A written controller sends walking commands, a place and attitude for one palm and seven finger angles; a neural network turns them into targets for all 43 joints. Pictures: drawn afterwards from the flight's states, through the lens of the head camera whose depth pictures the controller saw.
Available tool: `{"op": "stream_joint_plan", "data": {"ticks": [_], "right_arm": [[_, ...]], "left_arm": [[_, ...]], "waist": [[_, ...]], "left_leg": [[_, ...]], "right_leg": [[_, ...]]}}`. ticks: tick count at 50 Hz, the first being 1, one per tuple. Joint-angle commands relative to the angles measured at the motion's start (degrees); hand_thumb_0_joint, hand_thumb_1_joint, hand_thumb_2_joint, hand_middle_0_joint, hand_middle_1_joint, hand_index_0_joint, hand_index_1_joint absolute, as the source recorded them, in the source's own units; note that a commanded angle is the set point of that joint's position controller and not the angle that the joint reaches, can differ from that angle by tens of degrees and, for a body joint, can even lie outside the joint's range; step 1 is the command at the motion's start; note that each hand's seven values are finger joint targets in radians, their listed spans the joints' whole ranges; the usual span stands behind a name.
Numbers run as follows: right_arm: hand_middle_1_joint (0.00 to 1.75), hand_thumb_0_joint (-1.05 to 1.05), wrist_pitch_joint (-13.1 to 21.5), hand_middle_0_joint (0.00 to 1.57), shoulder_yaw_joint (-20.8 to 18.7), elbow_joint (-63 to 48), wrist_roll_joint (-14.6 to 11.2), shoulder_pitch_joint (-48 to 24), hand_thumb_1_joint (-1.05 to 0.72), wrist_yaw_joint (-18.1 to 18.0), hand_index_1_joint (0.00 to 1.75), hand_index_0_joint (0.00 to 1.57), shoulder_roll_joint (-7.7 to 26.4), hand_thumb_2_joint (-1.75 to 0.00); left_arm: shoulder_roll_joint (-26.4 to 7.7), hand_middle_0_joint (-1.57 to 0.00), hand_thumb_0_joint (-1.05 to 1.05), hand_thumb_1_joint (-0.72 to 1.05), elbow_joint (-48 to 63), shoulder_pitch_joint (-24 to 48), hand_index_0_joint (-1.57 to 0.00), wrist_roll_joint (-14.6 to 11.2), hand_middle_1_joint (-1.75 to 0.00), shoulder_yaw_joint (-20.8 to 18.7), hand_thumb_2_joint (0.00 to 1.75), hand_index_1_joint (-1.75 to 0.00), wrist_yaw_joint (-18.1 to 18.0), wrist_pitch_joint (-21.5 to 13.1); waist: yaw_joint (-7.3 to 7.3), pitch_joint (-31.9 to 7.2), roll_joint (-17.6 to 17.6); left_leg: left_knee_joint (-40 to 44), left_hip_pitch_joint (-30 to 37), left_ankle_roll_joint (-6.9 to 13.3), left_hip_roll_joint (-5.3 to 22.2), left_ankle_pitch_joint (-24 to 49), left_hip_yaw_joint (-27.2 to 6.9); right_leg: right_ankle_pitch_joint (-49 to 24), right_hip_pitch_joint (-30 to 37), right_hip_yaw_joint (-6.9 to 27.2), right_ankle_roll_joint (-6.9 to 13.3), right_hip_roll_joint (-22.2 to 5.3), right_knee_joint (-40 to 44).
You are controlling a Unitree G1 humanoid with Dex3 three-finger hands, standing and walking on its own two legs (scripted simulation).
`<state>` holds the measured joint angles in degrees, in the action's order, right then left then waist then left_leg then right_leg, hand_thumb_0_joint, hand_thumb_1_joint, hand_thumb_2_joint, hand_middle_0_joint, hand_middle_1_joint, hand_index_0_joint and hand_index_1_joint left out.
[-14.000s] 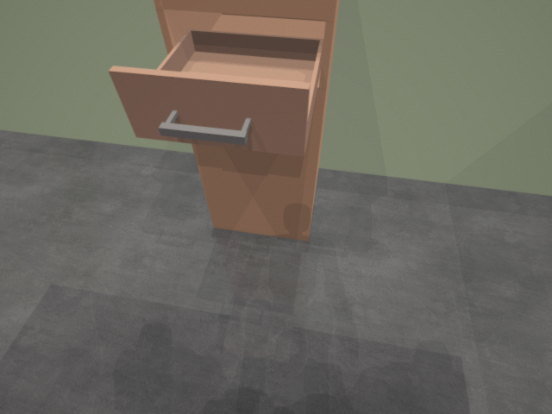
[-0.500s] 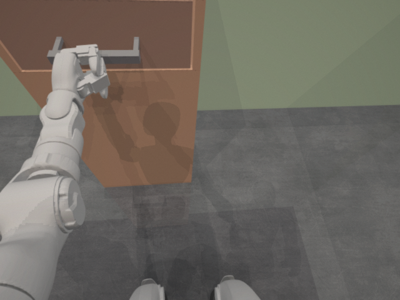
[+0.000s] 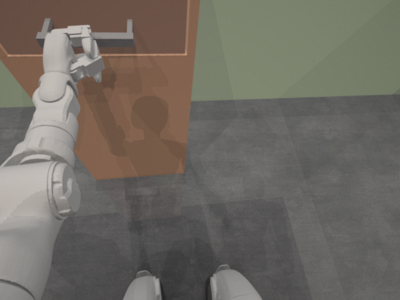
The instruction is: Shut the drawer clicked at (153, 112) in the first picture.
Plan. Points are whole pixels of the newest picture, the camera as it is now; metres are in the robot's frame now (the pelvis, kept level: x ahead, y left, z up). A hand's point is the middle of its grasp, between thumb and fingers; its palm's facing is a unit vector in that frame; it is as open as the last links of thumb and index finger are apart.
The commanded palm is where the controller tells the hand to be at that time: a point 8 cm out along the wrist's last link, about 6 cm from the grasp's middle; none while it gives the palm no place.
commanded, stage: pull the fist back off the drawer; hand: left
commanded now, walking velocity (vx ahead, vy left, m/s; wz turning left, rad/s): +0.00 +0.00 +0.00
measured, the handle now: (88, 32) +0.62 +0.15 +0.12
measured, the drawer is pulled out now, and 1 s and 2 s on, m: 0.00 0.00 0.00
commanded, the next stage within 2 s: draw the hand back to the body in 0.40 s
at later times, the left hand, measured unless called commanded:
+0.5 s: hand (102, 71) +0.52 +0.12 +0.12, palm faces +0.00 -1.00 -0.02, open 3.3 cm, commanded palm +0.49 +0.17 +0.12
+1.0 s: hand (60, 118) +0.39 +0.16 +0.16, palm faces +0.00 -1.00 -0.04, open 3.3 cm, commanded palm +0.35 +0.21 +0.17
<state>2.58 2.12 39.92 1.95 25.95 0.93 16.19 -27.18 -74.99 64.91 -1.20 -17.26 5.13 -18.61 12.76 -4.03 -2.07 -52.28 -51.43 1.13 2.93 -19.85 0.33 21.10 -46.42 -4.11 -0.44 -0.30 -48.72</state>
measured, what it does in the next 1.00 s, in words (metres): shifts its weight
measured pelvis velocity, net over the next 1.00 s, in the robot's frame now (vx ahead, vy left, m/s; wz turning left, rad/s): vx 0.05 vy -0.02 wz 0.02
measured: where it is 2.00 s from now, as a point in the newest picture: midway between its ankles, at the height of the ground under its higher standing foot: outside the picture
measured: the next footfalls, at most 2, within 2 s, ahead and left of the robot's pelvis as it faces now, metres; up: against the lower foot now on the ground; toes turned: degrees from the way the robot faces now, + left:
none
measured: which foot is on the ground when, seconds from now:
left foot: down 0.00-1.00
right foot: down 0.00-1.00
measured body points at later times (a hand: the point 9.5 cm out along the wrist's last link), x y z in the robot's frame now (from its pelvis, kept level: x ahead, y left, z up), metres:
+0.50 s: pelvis +0.04 +0.00 +0.01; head +0.12 +0.00 +0.46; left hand +0.52 +0.17 +0.12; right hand +0.07 -0.26 -0.11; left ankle +0.04 +0.11 -0.69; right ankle +0.02 -0.13 -0.69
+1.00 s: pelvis +0.05 -0.02 +0.04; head +0.06 -0.04 +0.49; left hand +0.39 +0.21 +0.16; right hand +0.21 -0.27 -0.05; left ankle +0.04 +0.11 -0.69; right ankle +0.02 -0.13 -0.69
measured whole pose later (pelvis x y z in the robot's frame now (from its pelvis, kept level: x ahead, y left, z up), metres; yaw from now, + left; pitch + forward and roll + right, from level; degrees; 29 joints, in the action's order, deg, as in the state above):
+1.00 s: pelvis +0.05 -0.02 +0.04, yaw +1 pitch +4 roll +0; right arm 2.1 1.4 32.9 -3.4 13.0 -1.9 15.9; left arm -15.3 -20.5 14.0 -13.3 -11.5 12.4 -6.2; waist 0.8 -3.9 -3.5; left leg -37.5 -22.3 -0.5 2.2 -19.1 1.1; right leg 21.5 -18.6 -3.6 0.7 -0.5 -36.3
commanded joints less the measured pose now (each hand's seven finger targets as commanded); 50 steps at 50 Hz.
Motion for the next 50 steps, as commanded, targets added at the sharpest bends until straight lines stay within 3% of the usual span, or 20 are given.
{"op": "stream_joint_plan", "data": {"ticks": [1, 5, 6, 11, 12, 14, 15, 19, 22, 24, 25, 27, 28, 31, 33, 36, 41, 46, 49, 50], "right_arm": [[0.3, 0.0, 0.2, 0.2, -3.9, -3.1, -0.2, 8.9, -0.9, -0.1, 0.3, 0.2, 10.3, -0.9], [0.3, 0.0, -0.7, 0.2, -4.1, -4.2, -0.5, 8.4, -0.9, 0.1, 0.3, 0.2, 10.2, -0.9], [0.3, 0.0, -0.9, 0.2, -4.1, -4.6, -0.6, 7.8, -0.9, 0.2, 0.3, 0.2, 9.9, -0.9], [0.3, 0.0, -1.9, 0.2, -4.8, -6.4, -1.2, 6.4, -0.9, 0.5, 0.3, 0.2, 9.1, -0.9], [0.3, 0.0, -2.1, 0.2, -4.9, -6.9, -1.4, 5.6, -0.9, 0.6, 0.3, 0.2, 8.7, -0.9], [0.3, 0.0, -2.4, 0.2, -5.1, -7.2, -1.8, 4.8, -0.9, 0.6, 0.3, 0.2, 8.4, -0.9], [0.3, 0.0, -2.6, 0.2, -5.1, -7.1, -1.9, 4.8, -0.9, 0.5, 0.3, 0.2, 8.6, -0.9], [0.3, 0.0, -2.7, 0.2, -5.2, -6.1, -2.5, 3.5, -0.9, 0.0, 0.3, 0.2, 7.8, -0.9], [0.3, 0.0, -2.4, 0.2, -5.3, -5.5, -2.4, 3.0, -0.9, -0.2, 0.3, 0.2, 7.6, -0.9], [0.3, 0.0, -2.4, 0.2, -5.2, -5.5, -2.5, 2.5, -0.9, -0.3, 0.3, 0.2, 7.5, -0.9], [0.3, 0.0, -2.4, 0.2, -5.1, -5.5, -2.5, 2.7, -0.9, -0.3, 0.3, 0.2, 7.5, -0.9], [0.3, 0.0, -2.6, 0.2, -5.3, -7.8, -2.8, 1.2, -0.9, 0.0, 0.3, 0.2, 7.3, -0.9], [0.3, 0.0, -2.6, 0.2, -5.2, -8.8, -3.0, 0.4, -0.9, 0.1, 0.3, 0.2, 7.0, -0.9], [0.3, 0.0, -2.7, 0.2, -5.1, -11.7, -3.8, -2.0, -0.9, 0.2, 0.3, 0.2, 6.5, -0.9], [0.3, 0.0, -2.5, 0.2, -5.0, -13.4, -4.4, -4.2, -0.9, 0.1, 0.3, 0.2, 6.3, -0.9], [0.3, 0.0, -2.1, 0.2, -4.7, -13.9, -5.0, -6.8, -0.9, -0.7, 0.3, 0.2, 6.2, -0.9], [0.3, 0.0, 0.0, 0.2, -4.0, -14.1, -5.1, -10.6, -0.9, -2.0, 0.3, 0.2, 5.6, -0.9], [0.3, 0.0, 1.9, 0.2, -3.0, -14.3, -5.4, -14.4, -0.9, -3.1, 0.3, 0.2, 5.8, -0.9], [0.3, 0.0, 3.1, 0.2, -2.7, -15.3, -5.7, -16.7, -0.9, -3.5, 0.3, 0.2, 5.7, -0.9], [0.3, 0.0, 3.4, 0.2, -2.5, -15.8, -5.7, -17.3, -0.9, -3.5, 0.3, 0.2, 5.7, -0.9]], "left_arm": [[-8.7, -1.4, 0.0, 0.9, 15.4, 29.8, -1.4, -1.6, -1.6, -1.6, 0.9, -1.6, -0.9, -4.2], [-9.9, -1.4, 0.0, 0.9, 16.5, 23.5, -1.4, -1.8, -1.6, -3.6, 0.9, -1.6, -0.8, -4.4], [-9.1, -1.4, 0.0, 0.9, 17.7, 22.9, -1.4, -1.7, -1.6, -2.8, 0.9, -1.6, -0.8, -4.5], [-7.3, -1.4, 0.0, 0.9, 24.0, 13.8, -1.4, -2.7, -1.6, -3.5, 0.9, -1.6, -0.7, -5.3], [-4.4, -1.4, 0.0, 0.9, 25.5, 11.5, -1.4, -3.1, -1.6, -1.7, 0.9, -1.6, -0.5, -5.0], [-2.2, -1.4, 0.0, 0.9, 27.4, 9.1, -1.4, -4.2, -1.6, -0.7, 0.9, -1.6, -0.5, -4.2], [-3.5, -1.4, 0.0, 0.9, 26.9, 6.8, -1.4, -4.4, -1.6, -2.2, 0.9, -1.6, -0.7, -3.8], [-0.9, -1.4, 0.0, 0.9, 30.4, 12.1, -1.4, -4.2, -1.6, 0.8, 0.9, -1.6, -1.5, -4.0], [-1.3, -1.4, 0.0, 0.9, 31.8, 12.1, -1.4, -4.2, -1.6, 0.4, 0.9, -1.6, -1.7, -5.0], [-1.2, -1.4, 0.0, 0.9, 30.4, 9.5, -1.4, -4.4, -1.6, 0.3, 0.9, -1.6, -1.4, -4.7], [-1.0, -1.4, 0.0, 0.9, 30.5, 9.6, -1.4, -4.3, -1.6, 0.8, 0.9, -1.6, -0.9, -4.7], [-1.8, -1.4, 0.0, 0.9, 34.9, 0.8, -1.4, -4.8, -1.6, -0.7, 0.9, -1.6, 0.1, -3.9], [-1.2, -1.4, 0.0, 0.9, 37.6, -2.6, -1.4, -5.6, -1.6, -0.7, 0.9, -1.6, 0.5, -3.2], [-0.3, -1.4, 0.0, 0.9, 44.1, -15.0, -1.4, -8.0, -1.6, -0.9, 0.9, -1.6, 2.1, -0.3], [0.7, -1.4, 0.0, 0.9, 49.7, -19.3, -1.4, -9.3, -1.6, 0.0, 0.9, -1.6, 3.0, 1.8], [2.0, -1.4, 0.0, 0.9, 55.8, -21.1, -1.4, -10.1, -1.6, 1.9, 0.9, -1.6, 3.4, 4.2], [2.6, -1.4, 0.0, 0.9, 66.4, -23.2, -1.4, -11.4, -1.6, 3.6, 0.9, -1.6, 4.5, 5.6], [1.1, -1.4, 0.0, 0.9, 66.6, -30.2, -1.4, -13.0, -1.6, 1.8, 0.9, -1.6, 6.6, 8.5], [1.1, -1.4, 0.0, 0.9, 69.0, -34.2, -1.4, -14.1, -1.6, 1.3, 0.9, -1.6, 8.0, 10.3], [0.7, -1.4, 0.0, 0.9, 70.3, -35.7, -1.4, -14.2, -1.6, 1.2, 0.9, -1.6, 8.5, 10.7]], "waist": [[1.4, -25.7, -6.0], [-0.66, -25.4, -3.6], [-1.03, -25.2, -4.9], [-3.91, -27.7, -4.3], [-4.0, -28.1, -4.5], [-4.11, -26.2, -1.8], [-4.7, -25.0, -0.7], [-3.07, -22.0, -1.3], [-3.74, -25.0, -3.6], [-3.9, -25.3, -0.7], [-4.0, -25.4, -1.4], [-7.14, -29.8, -4.2], [-7.86, -30.6, -2.9], [-9.92, -28.2, 1.8], [-10.25, -24.9, 2.9], [-9.26, -19.1, 2.1], [-9.12, -18.6, -0.3], [-10.5, -13.6, 1.8], [-11.43, -12.9, 3.3], [-11.93, -12.9, 2.0]], "left_leg": [[7.3, 27.8, 0.3, -1.3, 5.1, -4.3], [7.7, 26.8, 0.5, -1.4, 6.7, -3.4], [8.0, 27.3, 0.4, -1.5, 7.3, -3.1], [8.0, 30.5, 0.2, -1.5, 14.3, -2.0], [8.1, 31.6, 0.1, -1.5, 15.6, -1.8], [8.4, 31.3, 0.3, -1.5, 16.3, -1.4], [8.5, 30.7, 0.4, -1.6, 16.9, -1.1], [8.6, 31.8, 0.5, -1.6, 16.9, -1.0], [8.1, 34.6, 0.2, -1.8, 20.8, -1.1], [8.0, 33.7, 0.3, -1.9, 21.7, -1.0], [7.8, 34.0, 0.4, -2.1, 23.0, -0.8], [8.0, 36.6, 0.2, -2.2, 28.7, -0.4], [8.4, 37.0, 0.2, -2.2, 30.1, -0.2], [10.3, 34.5, 0.9, -2.4, 31.8, 1.2], [11.7, 33.0, 1.1, -2.9, 28.8, 2.3], [13.4, 33.8, 1.4, -3.0, 24.3, 2.6], [15.3, 38.1, 1.4, -3.4, 21.5, 2.0], [17.8, 37.5, 1.3, -3.6, 16.0, 1.2], [18.9, 38.1, 1.2, -3.7, 14.8, 1.1], [19.1, 38.5, 1.3, -3.8, 15.1, 1.2]], "right_leg": [[-3.4, 1.1, 0.9, 1.4, 3.3, 7.9], [-4.9, 4.6, 1.0, 1.5, 3.5, 8.0], [-5.4, 4.7, 1.0, 1.5, 3.4, 8.0], [-12.2, 9.4, 0.9, 1.7, 3.7, 7.4], [-13.6, 9.7, 0.8, 1.7, 3.7, 7.5], [-15.1, 11.0, 0.8, 1.5, 3.9, 8.1], [-16.2, 12.1, 1.0, 1.6, 3.8, 8.2], [-17.1, 11.2, 1.3, 1.3, 3.6, 8.7], [-20.2, 12.3, 1.6, 1.4, 3.4, 7.9], [-22.1, 14.0, 1.6, 1.3, 3.3, 7.8], [-23.5, 14.6, 1.8, 1.3, 3.2, 7.5], [-27.7, 18.3, 2.0, 1.6, 3.0, 7.1], [-29.9, 20.9, 1.9, 1.5, 2.9, 7.5], [-36.1, 28.0, 1.9, 1.2, 2.7, 8.8], [-38.2, 30.7, 2.0, 0.9, 2.4, 10.2], [-35.1, 29.5, 2.0, 0.7, 2.3, 12.5], [-32.1, 30.8, 2.3, 0.8, 1.9, 14.6], [-25.8, 31.0, 2.1, 0.9, 1.6, 16.9], [-24.2, 32.0, 2.0, 0.8, 1.2, 18.0], [-24.0, 32.6, 2.1, 1.0, 1.2, 18.1]]}}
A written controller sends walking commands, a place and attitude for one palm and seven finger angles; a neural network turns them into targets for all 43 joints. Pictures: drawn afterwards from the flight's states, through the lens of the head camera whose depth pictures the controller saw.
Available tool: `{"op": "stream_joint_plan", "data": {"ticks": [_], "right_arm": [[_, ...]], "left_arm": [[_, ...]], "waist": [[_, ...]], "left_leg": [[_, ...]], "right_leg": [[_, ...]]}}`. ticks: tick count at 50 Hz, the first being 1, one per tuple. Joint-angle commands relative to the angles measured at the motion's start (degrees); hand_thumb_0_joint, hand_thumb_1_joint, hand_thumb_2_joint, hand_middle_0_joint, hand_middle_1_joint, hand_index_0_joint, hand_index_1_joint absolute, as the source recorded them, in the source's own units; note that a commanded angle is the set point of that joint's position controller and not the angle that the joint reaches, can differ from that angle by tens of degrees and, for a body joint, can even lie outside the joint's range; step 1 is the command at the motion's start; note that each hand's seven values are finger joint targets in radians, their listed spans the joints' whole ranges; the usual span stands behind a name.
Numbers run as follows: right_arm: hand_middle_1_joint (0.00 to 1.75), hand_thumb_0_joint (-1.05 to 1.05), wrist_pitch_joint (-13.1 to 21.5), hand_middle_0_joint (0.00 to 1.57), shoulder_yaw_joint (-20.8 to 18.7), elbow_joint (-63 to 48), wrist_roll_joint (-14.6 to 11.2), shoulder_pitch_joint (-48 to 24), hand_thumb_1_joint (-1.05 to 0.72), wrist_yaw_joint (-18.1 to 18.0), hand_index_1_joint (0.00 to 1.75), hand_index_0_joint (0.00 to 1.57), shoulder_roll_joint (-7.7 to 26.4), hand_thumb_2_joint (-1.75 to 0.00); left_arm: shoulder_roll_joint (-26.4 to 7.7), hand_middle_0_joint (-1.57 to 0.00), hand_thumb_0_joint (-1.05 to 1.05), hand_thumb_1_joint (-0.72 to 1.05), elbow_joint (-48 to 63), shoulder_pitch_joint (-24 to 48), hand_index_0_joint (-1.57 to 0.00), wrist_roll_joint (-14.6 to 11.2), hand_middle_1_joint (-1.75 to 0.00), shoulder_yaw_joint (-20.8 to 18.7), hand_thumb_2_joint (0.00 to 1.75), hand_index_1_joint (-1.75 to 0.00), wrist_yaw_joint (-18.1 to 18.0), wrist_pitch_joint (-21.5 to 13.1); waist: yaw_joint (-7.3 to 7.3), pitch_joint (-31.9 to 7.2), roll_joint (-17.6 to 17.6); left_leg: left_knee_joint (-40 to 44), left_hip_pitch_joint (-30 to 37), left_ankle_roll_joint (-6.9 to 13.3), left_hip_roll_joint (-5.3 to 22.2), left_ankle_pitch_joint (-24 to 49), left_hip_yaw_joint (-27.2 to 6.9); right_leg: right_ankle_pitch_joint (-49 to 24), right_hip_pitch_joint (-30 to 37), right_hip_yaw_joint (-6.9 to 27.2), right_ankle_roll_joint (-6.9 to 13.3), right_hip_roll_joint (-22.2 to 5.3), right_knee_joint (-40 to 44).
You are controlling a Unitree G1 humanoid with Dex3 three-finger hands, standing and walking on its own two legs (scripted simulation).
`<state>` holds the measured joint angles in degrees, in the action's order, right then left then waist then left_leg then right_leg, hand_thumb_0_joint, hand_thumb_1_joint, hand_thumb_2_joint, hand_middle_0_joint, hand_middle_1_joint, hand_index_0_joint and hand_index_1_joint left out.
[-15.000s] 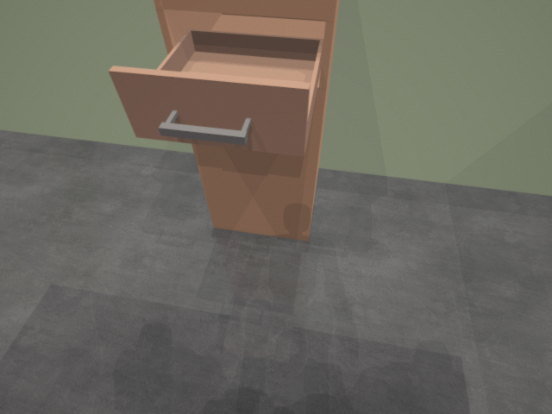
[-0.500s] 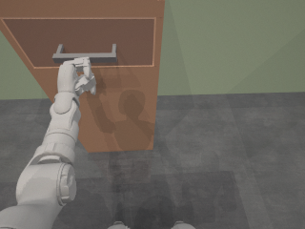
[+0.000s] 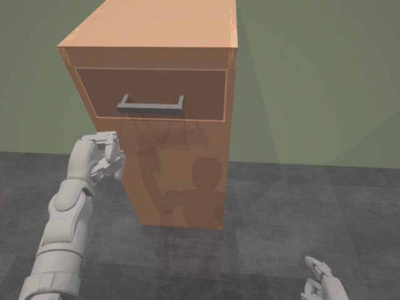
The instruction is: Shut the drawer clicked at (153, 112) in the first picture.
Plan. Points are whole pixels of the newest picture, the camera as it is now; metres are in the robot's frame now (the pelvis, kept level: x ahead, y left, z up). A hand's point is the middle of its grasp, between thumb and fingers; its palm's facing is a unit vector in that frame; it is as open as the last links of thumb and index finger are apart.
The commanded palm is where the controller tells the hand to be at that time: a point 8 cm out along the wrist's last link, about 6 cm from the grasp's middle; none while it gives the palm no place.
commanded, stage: draw the hand back to the body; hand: left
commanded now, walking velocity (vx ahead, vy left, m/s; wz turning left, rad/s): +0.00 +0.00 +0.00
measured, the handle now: (151, 103) +0.58 +0.16 +0.08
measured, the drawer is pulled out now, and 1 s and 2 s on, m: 0.00 0.00 0.00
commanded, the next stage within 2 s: step back with the hand held close in 0.88 s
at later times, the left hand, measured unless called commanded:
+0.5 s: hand (62, 204) +0.23 +0.22 +0.16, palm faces +0.29 -0.90 -0.33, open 3.3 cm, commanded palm +0.18 +0.27 +0.18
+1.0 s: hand (17, 235) +0.18 +0.25 +0.17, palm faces +0.39 -0.84 -0.38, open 3.3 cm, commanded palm +0.13 +0.29 +0.19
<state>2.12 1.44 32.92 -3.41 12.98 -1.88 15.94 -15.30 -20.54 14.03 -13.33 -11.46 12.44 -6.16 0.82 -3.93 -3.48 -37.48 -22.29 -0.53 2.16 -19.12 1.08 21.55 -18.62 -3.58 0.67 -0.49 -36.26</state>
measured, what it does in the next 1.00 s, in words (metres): stands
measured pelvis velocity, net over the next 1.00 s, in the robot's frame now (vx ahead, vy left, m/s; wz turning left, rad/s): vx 0.00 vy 0.01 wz -0.01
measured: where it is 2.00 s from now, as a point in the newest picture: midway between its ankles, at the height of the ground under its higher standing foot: outside the picture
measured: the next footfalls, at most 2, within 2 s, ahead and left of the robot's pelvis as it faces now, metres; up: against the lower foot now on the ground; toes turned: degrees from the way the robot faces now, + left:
none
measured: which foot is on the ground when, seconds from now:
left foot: down 0.00-1.00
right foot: down 0.00-1.00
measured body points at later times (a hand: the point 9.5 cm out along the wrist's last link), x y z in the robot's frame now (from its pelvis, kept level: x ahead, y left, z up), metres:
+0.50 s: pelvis +0.00 +0.01 +0.02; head -0.02 -0.02 +0.47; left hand +0.21 +0.27 +0.18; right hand +0.18 -0.21 -0.07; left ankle +0.00 +0.13 -0.72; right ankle -0.03 -0.11 -0.72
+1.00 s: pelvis +0.00 +0.01 +0.02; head -0.02 -0.01 +0.47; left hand +0.15 +0.29 +0.19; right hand +0.19 -0.20 -0.06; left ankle +0.00 +0.13 -0.72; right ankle -0.03 -0.11 -0.72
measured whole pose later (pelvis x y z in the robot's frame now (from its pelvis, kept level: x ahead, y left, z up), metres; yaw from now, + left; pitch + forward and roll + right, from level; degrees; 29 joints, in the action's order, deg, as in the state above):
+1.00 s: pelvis +0.00 +0.01 +0.02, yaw -1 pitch -5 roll +0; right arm 6.3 1.6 35.8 0.2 10.4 -4.5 13.0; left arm -17.8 25.8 -29.5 -3.0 -15.2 -5.8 -5.7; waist -4.4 2.0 -4.0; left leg -24.9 -6.0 0.5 1.1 -13.7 2.4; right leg 15.0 -2.1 -2.5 -0.5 -1.1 -22.4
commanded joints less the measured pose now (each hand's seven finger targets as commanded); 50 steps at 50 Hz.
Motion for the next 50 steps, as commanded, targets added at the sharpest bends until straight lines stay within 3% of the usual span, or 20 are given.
{"op": "stream_joint_plan", "data": {"ticks": [1, 2, 3, 5, 9, 10, 11, 14, 15, 16, 20, 26, 29, 30, 35, 37, 40, 44, 47, 50], "right_arm": [[0.3, 0.0, 3.3, 0.2, -1.8, -8.6, 0.0, -7.0, -0.9, -1.2, 0.3, 0.2, 4.3, -0.9], [0.3, 0.0, 3.3, 0.2, -1.8, -8.5, 0.4, -7.1, -0.9, -1.5, 0.3, 0.2, 4.4, -0.9], [0.3, 0.0, 3.1, 0.2, -1.4, -8.1, 0.5, -7.3, -0.9, -1.6, 0.3, 0.2, 4.3, -0.9], [0.3, 0.0, 2.6, 0.2, -1.6, -7.5, 1.0, -8.1, -0.9, -1.9, 0.3, 0.2, 4.6, -0.9], [0.3, 0.0, 2.4, 0.2, -1.2, -7.3, 1.7, -9.6, -0.9, -2.3, 0.3, 0.2, 3.7, -0.9], [0.3, 0.0, 2.5, 0.2, -1.1, -6.9, 1.8, -10.0, -0.9, -2.5, 0.3, 0.2, 4.0, -0.9], [0.3, 0.0, 2.7, 0.2, -1.1, -7.0, 2.0, -10.2, -0.9, -2.5, 0.3, 0.2, 3.6, -0.9], [0.3, 0.0, 3.4, 0.2, -1.1, -7.0, 2.4, -10.4, -0.9, -2.2, 0.3, 0.2, 3.2, -0.9], [0.3, 0.0, 3.6, 0.2, -1.3, -6.8, 2.6, -10.5, -0.9, -2.1, 0.3, 0.2, 3.5, -0.9], [0.3, 0.0, 3.5, 0.2, -1.2, -7.1, 2.7, -10.5, -0.9, -2.0, 0.3, 0.2, 3.1, -0.9], [0.3, 0.0, 3.3, 0.2, -1.7, -6.9, 2.9, -10.9, -0.9, -1.7, 0.3, 0.2, 3.4, -0.9], [0.3, 0.0, 4.2, 0.2, -2.0, -7.4, 3.0, -11.0, -0.9, -1.7, 0.3, 0.2, 2.8, -0.9], [0.3, 0.0, 5.0, 0.2, -2.2, -7.3, 3.1, -10.4, -0.9, -1.6, 0.3, 0.2, 2.7, -0.9], [0.3, 0.0, 5.3, 0.2, -2.2, -7.3, 3.2, -10.5, -0.9, -1.7, 0.3, 0.2, 2.9, -0.9], [0.3, 0.0, 6.4, 0.2, -2.5, -7.4, 3.0, -10.3, -0.9, -2.3, 0.3, 0.2, 2.8, -0.9], [0.3, 0.0, 6.7, 0.2, -2.4, -7.0, 3.1, -9.8, -0.9, -2.5, 0.3, 0.2, 2.7, -0.9], [0.3, 0.0, 6.8, 0.2, -2.5, -6.4, 3.1, -9.6, -0.9, -2.8, 0.3, 0.2, 3.2, -0.9], [0.3, 0.0, 7.1, 0.2, -2.4, -6.4, 3.5, -9.5, -0.9, -3.1, 0.3, 0.2, 3.0, -0.9], [0.3, 0.0, 7.3, 0.2, -2.0, -6.3, 3.5, -10.0, -0.9, -3.1, 0.3, 0.2, 2.7, -0.9], [0.3, 0.0, 7.5, 0.2, -2.0, -6.4, 3.6, -10.2, -0.9, -3.1, 0.3, 0.2, 2.7, -0.9]], "left_arm": [[-12.2, -1.4, 0.0, 0.9, 23.5, 11.6, -1.4, 4.0, -1.6, -1.0, 0.9, -1.6, -5.4, -3.0], [-9.7, -1.4, 0.0, 0.9, 23.6, 6.9, -1.4, 5.0, -1.6, -0.3, 0.9, -1.6, -8.8, -2.5], [-8.8, -1.4, 0.0, 0.9, 24.8, 4.1, -1.4, 6.0, -1.6, 0.7, 0.9, -1.6, -11.0, -2.0], [-10.4, -1.4, 0.0, 0.9, 27.9, 2.7, -1.4, 7.4, -1.6, -0.2, 0.9, -1.6, -13.8, -1.6], [-10.6, -1.4, 0.0, 0.9, 34.0, 0.0, -1.4, 8.9, -1.6, -1.0, 0.9, -1.6, -16.7, -1.7], [-11.7, -1.4, 0.0, 0.9, 34.7, -0.9, -1.4, 9.1, -1.6, -1.6, 0.9, -1.6, -17.1, -1.9], [-10.7, -1.4, 0.0, 0.9, 37.0, -1.6, -1.4, 9.4, -1.6, -1.1, 0.9, -1.6, -17.4, -2.2], [-10.4, -1.4, 0.0, 0.9, 41.1, -8.6, -1.4, 9.7, -1.6, -1.8, 0.9, -1.6, -18.1, -2.6], [-11.0, -1.4, 0.0, 0.9, 41.9, -11.4, -1.4, 9.7, -1.6, -2.4, 0.9, -1.6, -18.1, -2.7], [-10.1, -1.4, 0.0, 0.9, 43.1, -13.9, -1.4, 9.6, -1.6, -2.1, 0.9, -1.6, -18.1, -2.6], [-10.7, -1.4, 0.0, 0.9, 44.9, -21.9, -1.4, 9.4, -1.6, -4.4, 0.9, -1.6, -18.0, -2.4], [-11.9, -1.4, 0.0, 0.9, 53.1, -29.3, -1.4, 9.4, -1.6, -7.4, 0.9, -1.6, -18.2, -3.5], [-12.3, -1.4, 0.0, 0.9, 55.7, -34.9, -1.4, 9.3, -1.6, -9.1, 0.9, -1.6, -18.5, -3.7], [-12.7, -1.4, 0.0, 0.9, 56.0, -36.4, -1.4, 9.4, -1.6, -9.7, 0.9, -1.6, -18.5, -3.6], [-13.6, -1.4, 0.0, 0.9, 59.9, -41.9, -1.4, 9.4, -1.6, -12.1, 0.9, -1.6, -19.0, -4.0], [-11.6, -1.4, 0.0, 0.9, 58.6, -40.5, -1.4, 9.6, -1.6, -10.2, 0.9, -1.6, -18.9, -3.8], [-11.1, -1.4, 0.0, 0.9, 57.6, -38.7, -1.4, 9.9, -1.6, -9.3, 0.9, -1.6, -19.1, -3.4], [-12.1, -1.4, 0.0, 0.9, 58.5, -38.4, -1.4, 9.9, -1.6, -10.4, 0.9, -1.6, -19.5, -3.5], [-12.0, -1.4, 0.0, 0.9, 59.5, -38.4, -1.4, 10.0, -1.6, -10.2, 0.9, -1.6, -19.5, -3.3], [-13.0, -1.4, 0.0, 0.9, 59.3, -39.4, -1.4, 9.9, -1.6, -11.5, 0.9, -1.6, -19.5, -3.0]], "waist": [[-1.66, -8.6, 3.7], [-0.93, -6.8, 3.0], [-1.29, -6.5, 2.7], [-1.37, -6.0, 5.4], [-1.51, -4.9, 2.1], [-1.68, -3.7, 3.2], [-1.61, -4.4, 1.0], [-2.45, -5.1, -1.4], [-2.83, -4.8, 1.1], [-2.82, -4.1, 0.5], [-3.33, -0.6, 4.3], [-3.67, -0.3, 0.6], [-4.16, -0.5, 0.2], [-4.38, 1.0, 2.2], [-4.8, 2.1, 0.2], [-3.99, 3.9, 1.4], [-3.75, 5.1, 2.6], [-4.38, 2.1, 2.3], [-4.59, 2.5, -1.0], [-5.13, 2.4, -0.3]], "left_leg": [[6.9, 12.2, 2.9, -2.8, 14.0, 1.2], [8.2, 13.3, 2.7, -2.5, 12.7, 1.1], [9.5, 13.9, 2.5, -2.3, 13.2, 0.5], [11.0, 15.8, 2.8, -1.9, 13.9, 0.7], [13.9, 19.0, 2.7, -2.0, 12.9, 1.0], [14.6, 19.0, 2.7, -1.9, 12.4, 0.9], [14.9, 20.2, 2.7, -2.0, 13.5, 1.0], [15.7, 22.1, 2.3, -1.8, 16.8, 0.8], [15.9, 22.0, 2.4, -1.7, 17.7, 0.7], [16.0, 22.1, 2.5, -1.7, 18.4, 0.9], [16.4, 20.5, 2.4, -1.3, 17.6, 0.9], [16.1, 20.8, 2.5, -1.5, 17.4, 0.9], [15.4, 20.8, 2.4, -1.5, 19.2, 1.1], [15.5, 20.4, 2.4, -1.4, 18.7, 0.7], [15.7, 19.7, 2.1, -1.3, 16.1, 0.5], [16.0, 19.2, 2.3, -1.4, 15.1, 0.5], [16.1, 19.5, 2.4, -1.2, 13.9, 0.2], [16.0, 19.9, 2.6, -1.5, 14.8, 0.1], [16.1, 20.0, 2.2, -1.5, 15.6, 0.0], [16.3, 19.9, 2.0, -1.5, 16.1, -0.2]], "right_leg": [[-22.0, 4.1, 3.2, -0.1, 0.3, 9.4], [-19.8, 3.6, 2.9, -0.2, 0.2, 10.7], [-19.6, 5.2, 2.4, 0.0, 0.2, 10.9], [-19.5, 6.5, 2.5, -0.2, 0.6, 12.5], [-17.2, 8.5, 2.6, -0.1, 0.4, 14.8], [-16.1, 8.6, 2.6, -0.1, 0.6, 15.8], [-17.1, 9.5, 2.6, 0.1, 0.4, 15.7], [-19.8, 11.7, 2.1, 0.4, 0.5, 15.6], [-20.4, 12.2, 2.0, 0.3, 0.7, 16.0], [-21.3, 12.5, 2.0, 0.2, 0.5, 15.9], [-20.0, 12.1, 1.8, 0.0, 0.7, 17.1], [-19.3, 12.2, 2.0, 0.1, 0.4, 17.4], [-21.0, 12.4, 1.9, 0.0, 0.4, 17.0], [-20.3, 11.7, 1.7, 0.0, 0.8, 17.8], [-17.2, 11.2, 1.9, 0.1, 1.1, 18.4], [-16.3, 10.1, 1.7, -0.1, 0.9, 18.3], [-14.5, 9.0, 1.7, -0.1, 1.0, 18.9], [-15.7, 11.0, 1.9, 0.0, 0.5, 18.1], [-16.5, 11.5, 2.0, 0.2, 0.6, 18.0], [-17.0, 12.1, 1.9, 0.3, 1.0, 18.4]]}}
